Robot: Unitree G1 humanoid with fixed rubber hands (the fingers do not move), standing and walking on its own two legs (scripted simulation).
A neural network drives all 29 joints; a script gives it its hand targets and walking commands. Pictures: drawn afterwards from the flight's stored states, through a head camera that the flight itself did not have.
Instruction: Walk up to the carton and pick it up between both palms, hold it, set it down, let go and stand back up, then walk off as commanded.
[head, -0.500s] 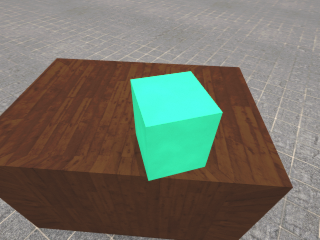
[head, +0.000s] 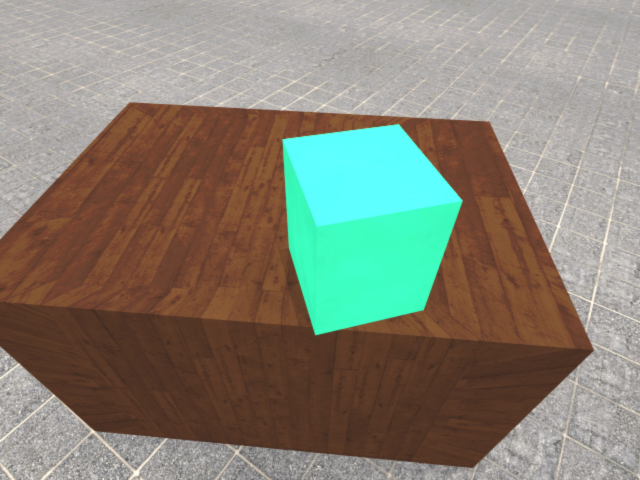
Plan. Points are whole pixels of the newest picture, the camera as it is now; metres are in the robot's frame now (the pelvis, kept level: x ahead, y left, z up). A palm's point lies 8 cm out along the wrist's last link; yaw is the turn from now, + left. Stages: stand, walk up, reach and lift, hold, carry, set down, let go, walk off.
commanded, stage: stand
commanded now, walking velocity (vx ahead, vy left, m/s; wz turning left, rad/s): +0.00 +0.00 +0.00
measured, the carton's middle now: (357, 229) +0.50 -0.04 +0.02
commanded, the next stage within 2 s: walk off in 0.94 s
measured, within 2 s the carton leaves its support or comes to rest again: neither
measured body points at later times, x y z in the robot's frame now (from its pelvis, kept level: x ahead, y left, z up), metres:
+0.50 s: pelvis +0.00 -0.01 +0.00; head -0.01 +0.00 +0.45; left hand +0.04 +0.29 -0.13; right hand +0.06 -0.30 -0.12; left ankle +0.07 +0.09 -0.74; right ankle +0.03 -0.14 -0.74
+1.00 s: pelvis +0.03 -0.02 +0.00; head +0.02 -0.01 +0.45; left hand +0.09 +0.27 -0.13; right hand +0.07 -0.31 -0.12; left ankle +0.07 +0.10 -0.74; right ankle +0.03 -0.14 -0.74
